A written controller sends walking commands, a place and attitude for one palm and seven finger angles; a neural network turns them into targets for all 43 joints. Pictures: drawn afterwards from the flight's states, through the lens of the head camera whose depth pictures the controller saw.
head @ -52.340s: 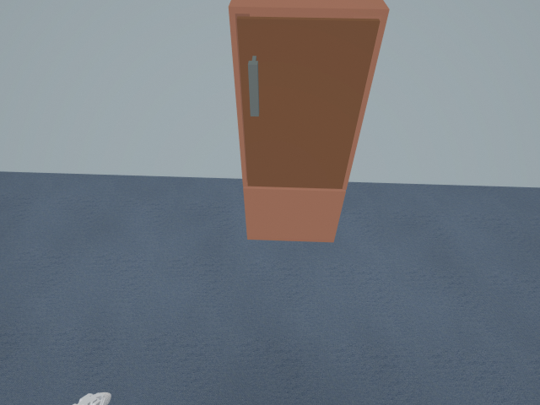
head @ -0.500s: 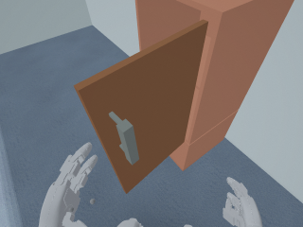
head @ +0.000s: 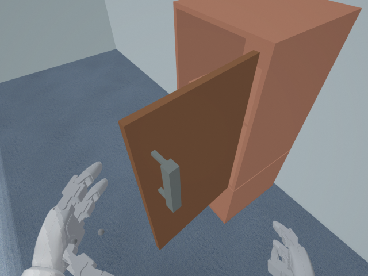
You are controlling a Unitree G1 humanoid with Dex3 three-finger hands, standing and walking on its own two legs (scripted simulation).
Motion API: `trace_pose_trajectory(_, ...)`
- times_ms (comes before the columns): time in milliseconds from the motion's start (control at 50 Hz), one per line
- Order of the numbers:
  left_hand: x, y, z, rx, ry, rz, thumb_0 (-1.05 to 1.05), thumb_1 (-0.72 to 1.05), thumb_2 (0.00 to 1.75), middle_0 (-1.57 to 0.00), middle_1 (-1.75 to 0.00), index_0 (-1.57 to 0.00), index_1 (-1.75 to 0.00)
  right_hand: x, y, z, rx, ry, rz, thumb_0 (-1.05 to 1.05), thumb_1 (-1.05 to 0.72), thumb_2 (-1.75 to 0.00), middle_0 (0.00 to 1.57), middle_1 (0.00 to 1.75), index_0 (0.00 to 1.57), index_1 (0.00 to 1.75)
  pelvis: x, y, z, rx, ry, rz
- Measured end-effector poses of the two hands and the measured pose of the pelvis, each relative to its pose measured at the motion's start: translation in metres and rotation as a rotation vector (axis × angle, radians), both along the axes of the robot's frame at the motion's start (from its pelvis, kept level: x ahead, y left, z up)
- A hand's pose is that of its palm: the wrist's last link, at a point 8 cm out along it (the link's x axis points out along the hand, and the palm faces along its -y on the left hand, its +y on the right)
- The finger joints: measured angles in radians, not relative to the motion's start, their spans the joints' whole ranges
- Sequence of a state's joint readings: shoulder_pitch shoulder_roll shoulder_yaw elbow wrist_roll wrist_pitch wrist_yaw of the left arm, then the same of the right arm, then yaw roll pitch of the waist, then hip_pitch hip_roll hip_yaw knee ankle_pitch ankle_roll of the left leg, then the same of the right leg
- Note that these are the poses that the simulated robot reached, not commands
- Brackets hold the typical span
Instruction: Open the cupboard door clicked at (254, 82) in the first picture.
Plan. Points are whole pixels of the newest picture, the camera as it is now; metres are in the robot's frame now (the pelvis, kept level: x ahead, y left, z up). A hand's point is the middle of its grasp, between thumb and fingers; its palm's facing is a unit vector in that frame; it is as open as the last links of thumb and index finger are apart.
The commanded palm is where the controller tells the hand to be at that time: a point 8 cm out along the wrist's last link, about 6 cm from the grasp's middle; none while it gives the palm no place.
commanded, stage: draw the hand back to the body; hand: left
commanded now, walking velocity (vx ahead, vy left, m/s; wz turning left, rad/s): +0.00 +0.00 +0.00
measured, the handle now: (165, 181) +0.30 +0.07 +0.07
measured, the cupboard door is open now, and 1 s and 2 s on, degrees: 96 96 96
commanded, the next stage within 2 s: step back with the hand held close in 1.10 s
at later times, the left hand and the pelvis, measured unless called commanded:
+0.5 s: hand (42, 193) +0.20 +0.24 +0.18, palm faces +0.34 -0.85 -0.40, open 11.8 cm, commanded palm +0.15 +0.28 +0.19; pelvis +0.02 +0.01 +0.04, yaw -1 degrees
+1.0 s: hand (33, 180) +0.21 +0.25 +0.20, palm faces +0.41 -0.82 -0.39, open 7.5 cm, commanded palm +0.16 +0.29 +0.22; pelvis +0.02 +0.00 +0.05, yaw -1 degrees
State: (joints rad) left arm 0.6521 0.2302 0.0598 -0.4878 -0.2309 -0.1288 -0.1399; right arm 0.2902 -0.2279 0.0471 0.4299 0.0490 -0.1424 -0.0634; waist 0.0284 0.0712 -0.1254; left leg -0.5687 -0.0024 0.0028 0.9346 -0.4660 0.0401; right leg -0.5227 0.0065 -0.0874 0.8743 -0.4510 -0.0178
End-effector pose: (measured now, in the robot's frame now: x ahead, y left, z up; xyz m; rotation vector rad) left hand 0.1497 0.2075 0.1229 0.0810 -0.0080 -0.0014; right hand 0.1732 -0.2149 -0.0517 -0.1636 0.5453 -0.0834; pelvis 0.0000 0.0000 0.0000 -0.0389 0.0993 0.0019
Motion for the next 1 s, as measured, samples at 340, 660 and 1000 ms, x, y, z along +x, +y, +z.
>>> trace_pose_trajectory(340,0.003,0.053,0.043,0.296,0.030,0.286,-0.01,-0.06,0.49,-0.17,-0.30,-0.18,-0.30,0.015,0.014,0.019,-0.038,0.054,0.018,0.02,-0.90,-0.90,0.20,0.30,0.20,0.30,0.015,0.010,0.030,0.007,-0.086,-0.007)
trace_pose_trajectory(660,0.018,0.085,0.091,0.378,-0.103,0.398,0.01,0.49,0.73,-0.19,-0.30,-0.20,-0.30,0.021,0.010,0.027,-0.035,0.092,0.026,0.02,-0.90,-0.90,0.20,0.30,0.20,0.30,0.020,0.009,0.046,0.020,-0.150,-0.021)
trace_pose_trajectory(1000,0.019,0.077,0.092,0.358,-0.099,0.418,0.01,0.86,0.89,-0.20,-0.30,-0.21,-0.30,0.013,-0.014,0.023,-0.043,0.139,-0.002,0.02,-0.90,-0.90,0.20,0.30,0.20,0.30,0.016,-0.005,0.051,0.025,-0.173,-0.025)
